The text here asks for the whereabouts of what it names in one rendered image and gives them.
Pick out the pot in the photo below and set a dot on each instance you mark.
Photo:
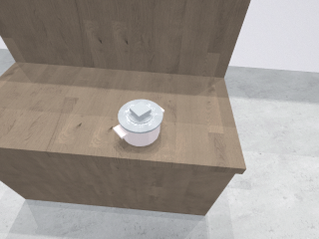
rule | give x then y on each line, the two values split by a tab
137	139

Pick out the knob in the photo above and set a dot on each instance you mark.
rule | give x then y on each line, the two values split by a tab
140	110

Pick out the lid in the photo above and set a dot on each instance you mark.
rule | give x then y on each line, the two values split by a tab
147	124

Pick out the table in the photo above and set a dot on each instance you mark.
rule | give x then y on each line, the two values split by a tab
77	62

